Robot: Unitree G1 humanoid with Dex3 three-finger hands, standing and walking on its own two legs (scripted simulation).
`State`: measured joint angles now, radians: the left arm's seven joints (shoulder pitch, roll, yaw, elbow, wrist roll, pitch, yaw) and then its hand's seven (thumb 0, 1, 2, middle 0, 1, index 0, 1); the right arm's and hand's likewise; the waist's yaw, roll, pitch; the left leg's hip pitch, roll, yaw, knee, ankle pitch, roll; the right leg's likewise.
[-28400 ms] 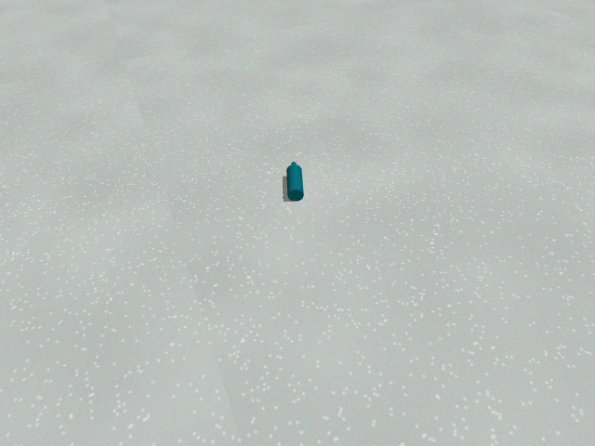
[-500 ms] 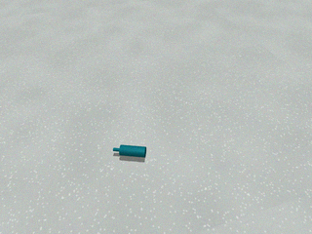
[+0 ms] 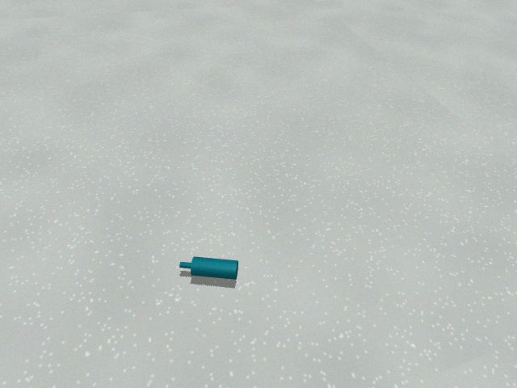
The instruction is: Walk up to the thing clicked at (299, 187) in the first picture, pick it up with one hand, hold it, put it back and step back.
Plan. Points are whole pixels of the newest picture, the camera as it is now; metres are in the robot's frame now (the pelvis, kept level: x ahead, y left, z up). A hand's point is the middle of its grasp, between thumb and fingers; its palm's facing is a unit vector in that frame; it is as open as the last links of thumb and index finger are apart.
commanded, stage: walk up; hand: left
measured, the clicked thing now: (208, 267) +0.71 +0.22 -0.73
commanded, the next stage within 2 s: none
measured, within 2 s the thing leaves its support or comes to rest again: neither
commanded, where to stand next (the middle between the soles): +0.30 -0.01 m, yaw -5 degrees
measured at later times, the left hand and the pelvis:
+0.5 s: hand (136, 342) +0.23 +0.23 -0.12, palm faces -0.04 -0.92 -0.40, open 7.4 cm; pelvis +0.16 -0.03 +0.00, yaw -1 degrees
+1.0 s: hand (147, 320) +0.28 +0.23 -0.15, palm faces -0.04 -0.93 -0.36, open 7.4 cm; pelvis +0.21 -0.03 +0.00, yaw -1 degrees
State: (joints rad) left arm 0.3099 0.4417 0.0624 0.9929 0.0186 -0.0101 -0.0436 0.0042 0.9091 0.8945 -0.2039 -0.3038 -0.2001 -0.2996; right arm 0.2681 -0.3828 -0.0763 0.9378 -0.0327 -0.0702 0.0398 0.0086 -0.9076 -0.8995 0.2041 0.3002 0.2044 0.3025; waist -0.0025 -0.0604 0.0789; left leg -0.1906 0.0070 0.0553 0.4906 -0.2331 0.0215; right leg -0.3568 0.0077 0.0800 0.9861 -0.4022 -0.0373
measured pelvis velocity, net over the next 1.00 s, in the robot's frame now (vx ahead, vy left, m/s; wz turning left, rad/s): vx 0.21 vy -0.03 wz -0.02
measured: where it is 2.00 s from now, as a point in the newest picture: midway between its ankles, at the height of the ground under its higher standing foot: outside the picture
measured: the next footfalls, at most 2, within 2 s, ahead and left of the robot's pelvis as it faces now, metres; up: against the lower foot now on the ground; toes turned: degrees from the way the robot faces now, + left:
right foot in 0.24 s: +0.23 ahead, -0.15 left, +0.00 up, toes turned -2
left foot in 0.60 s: +0.32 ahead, +0.11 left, +0.00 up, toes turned +1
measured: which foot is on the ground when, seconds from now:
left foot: down 0.00-0.26, up 0.28-0.58, down 0.60-1.00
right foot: up 0.00-0.22, down 0.24-1.00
